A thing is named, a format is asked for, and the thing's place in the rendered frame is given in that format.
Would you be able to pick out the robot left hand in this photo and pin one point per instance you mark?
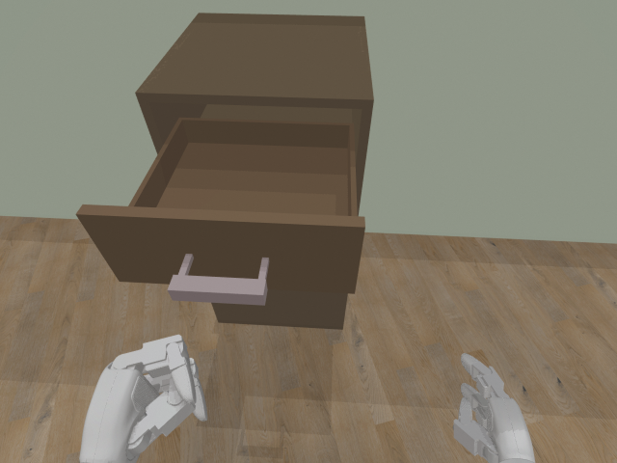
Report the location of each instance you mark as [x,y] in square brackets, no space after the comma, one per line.
[113,430]

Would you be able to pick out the handle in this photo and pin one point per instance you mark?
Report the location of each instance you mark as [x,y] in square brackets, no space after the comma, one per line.
[218,289]

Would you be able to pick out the drawer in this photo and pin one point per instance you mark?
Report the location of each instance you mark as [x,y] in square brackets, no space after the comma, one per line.
[232,192]

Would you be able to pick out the cabinet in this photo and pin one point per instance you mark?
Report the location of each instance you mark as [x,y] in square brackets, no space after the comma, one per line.
[268,67]

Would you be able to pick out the robot right hand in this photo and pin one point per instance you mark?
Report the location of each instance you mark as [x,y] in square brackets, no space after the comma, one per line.
[498,417]

